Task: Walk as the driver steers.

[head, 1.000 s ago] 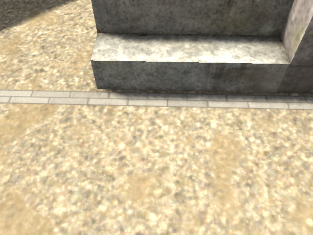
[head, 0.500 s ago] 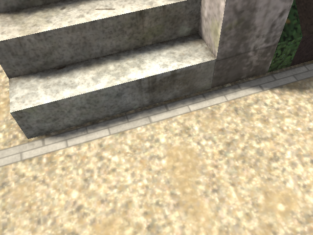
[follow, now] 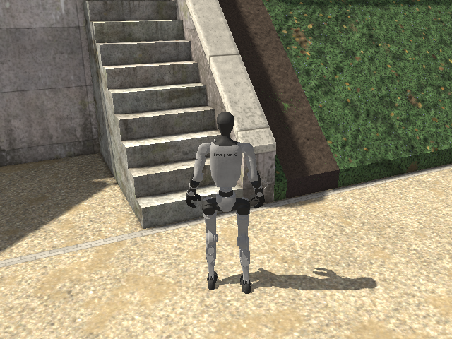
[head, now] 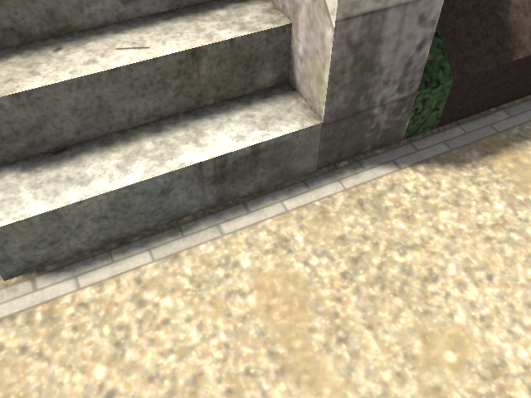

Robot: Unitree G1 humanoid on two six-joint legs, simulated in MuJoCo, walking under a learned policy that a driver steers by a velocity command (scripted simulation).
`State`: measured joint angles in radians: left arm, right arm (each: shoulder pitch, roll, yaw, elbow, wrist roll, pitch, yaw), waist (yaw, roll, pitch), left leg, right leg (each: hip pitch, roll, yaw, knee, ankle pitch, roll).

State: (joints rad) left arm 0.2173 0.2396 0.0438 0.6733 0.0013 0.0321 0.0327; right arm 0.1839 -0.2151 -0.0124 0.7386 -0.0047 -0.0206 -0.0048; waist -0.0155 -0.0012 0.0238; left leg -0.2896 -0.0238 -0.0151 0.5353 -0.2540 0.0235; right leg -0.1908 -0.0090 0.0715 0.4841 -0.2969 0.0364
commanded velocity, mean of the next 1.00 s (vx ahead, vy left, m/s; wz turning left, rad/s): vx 0.69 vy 0.00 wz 0.09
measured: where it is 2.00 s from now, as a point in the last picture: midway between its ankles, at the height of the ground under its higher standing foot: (219, 164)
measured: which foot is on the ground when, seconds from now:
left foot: down 0.00-0.80, up 0.82-1.00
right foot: down 0.00-0.34, up 0.36-0.78, down 0.80-1.00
